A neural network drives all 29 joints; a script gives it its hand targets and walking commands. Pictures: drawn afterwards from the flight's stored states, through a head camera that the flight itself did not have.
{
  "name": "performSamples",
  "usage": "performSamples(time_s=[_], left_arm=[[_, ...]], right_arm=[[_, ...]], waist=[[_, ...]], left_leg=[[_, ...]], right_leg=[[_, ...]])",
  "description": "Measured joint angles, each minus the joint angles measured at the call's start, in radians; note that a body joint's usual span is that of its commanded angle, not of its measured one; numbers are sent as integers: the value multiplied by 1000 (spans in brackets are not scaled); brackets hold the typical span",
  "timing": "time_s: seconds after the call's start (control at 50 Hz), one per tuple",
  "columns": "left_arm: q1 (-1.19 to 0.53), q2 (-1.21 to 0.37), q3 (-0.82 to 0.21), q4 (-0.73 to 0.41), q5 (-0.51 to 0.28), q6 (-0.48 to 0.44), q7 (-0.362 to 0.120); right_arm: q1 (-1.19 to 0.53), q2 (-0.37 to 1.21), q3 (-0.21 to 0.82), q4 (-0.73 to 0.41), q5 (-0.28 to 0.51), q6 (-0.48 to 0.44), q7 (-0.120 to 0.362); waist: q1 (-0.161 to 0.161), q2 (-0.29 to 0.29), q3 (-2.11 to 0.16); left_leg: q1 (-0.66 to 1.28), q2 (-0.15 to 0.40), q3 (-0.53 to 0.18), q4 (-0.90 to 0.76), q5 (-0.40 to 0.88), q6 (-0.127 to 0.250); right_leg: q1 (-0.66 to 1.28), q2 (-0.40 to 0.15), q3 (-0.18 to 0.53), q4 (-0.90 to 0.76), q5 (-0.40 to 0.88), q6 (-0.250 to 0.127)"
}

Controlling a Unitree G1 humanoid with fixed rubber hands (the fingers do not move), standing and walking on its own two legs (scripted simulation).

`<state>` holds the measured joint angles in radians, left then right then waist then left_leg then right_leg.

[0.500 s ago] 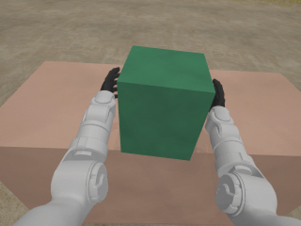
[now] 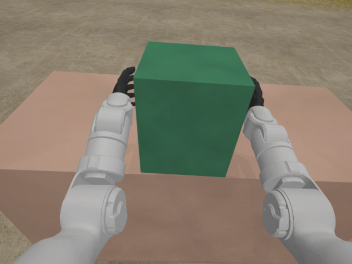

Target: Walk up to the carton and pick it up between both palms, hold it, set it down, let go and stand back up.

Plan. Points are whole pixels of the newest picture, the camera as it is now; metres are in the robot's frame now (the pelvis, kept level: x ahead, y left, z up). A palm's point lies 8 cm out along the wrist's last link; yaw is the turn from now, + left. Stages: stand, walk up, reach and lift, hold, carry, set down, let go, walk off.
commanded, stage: reach and lift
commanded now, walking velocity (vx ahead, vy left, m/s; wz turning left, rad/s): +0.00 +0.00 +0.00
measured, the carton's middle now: (187, 110) +0.44 +0.00 +0.18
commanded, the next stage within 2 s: hold in 1.78 s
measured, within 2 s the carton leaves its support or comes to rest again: neither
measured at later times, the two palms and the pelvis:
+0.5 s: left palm (117, 88) +0.40 +0.16 +0.25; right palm (257, 93) +0.41 -0.14 +0.25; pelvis +0.00 +0.00 +0.00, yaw +0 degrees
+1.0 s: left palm (117, 81) +0.40 +0.16 +0.26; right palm (260, 86) +0.41 -0.14 +0.26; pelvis +0.01 +0.00 +0.00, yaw +0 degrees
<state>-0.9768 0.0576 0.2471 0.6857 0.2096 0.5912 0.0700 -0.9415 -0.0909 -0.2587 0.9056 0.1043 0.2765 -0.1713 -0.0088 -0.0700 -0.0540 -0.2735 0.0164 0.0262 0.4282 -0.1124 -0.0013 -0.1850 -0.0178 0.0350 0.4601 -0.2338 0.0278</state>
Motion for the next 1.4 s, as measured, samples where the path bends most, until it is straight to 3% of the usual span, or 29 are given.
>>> performSamples(time_s=[0.46,1.4], left_arm=[[-33,0,11,-75,0,138,9],[-64,2,19,-118,-14,273,19]], right_arm=[[-83,-57,70,0,90,125,-10],[-142,-112,145,-2,203,264,-40]], waist=[[0,0,-40],[0,4,-112]], left_leg=[[0,0,0,0,-5,0],[0,0,0,0,-15,0]], right_leg=[[0,0,0,0,-5,0],[0,0,0,0,-14,0]])
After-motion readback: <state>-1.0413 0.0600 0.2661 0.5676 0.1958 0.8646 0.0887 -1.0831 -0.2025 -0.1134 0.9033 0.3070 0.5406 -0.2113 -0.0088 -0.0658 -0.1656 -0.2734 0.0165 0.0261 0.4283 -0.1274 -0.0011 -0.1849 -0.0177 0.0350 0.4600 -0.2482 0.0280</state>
